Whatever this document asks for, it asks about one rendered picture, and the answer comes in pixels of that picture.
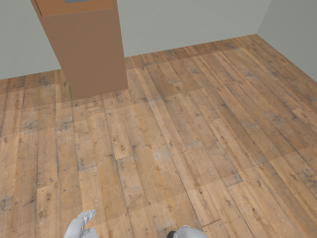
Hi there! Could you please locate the cabinet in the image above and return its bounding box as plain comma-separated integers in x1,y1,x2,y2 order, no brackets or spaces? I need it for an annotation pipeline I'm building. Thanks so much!
30,0,129,100

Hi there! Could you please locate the robot right thigh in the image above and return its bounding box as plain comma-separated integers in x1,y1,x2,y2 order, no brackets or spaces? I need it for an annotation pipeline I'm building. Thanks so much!
173,227,208,238

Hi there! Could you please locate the drawer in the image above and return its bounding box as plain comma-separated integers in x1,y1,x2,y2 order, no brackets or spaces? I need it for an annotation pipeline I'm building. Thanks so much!
36,0,114,17

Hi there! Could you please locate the robot left hand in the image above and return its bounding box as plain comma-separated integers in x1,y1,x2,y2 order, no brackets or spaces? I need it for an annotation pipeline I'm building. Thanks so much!
63,209,99,238

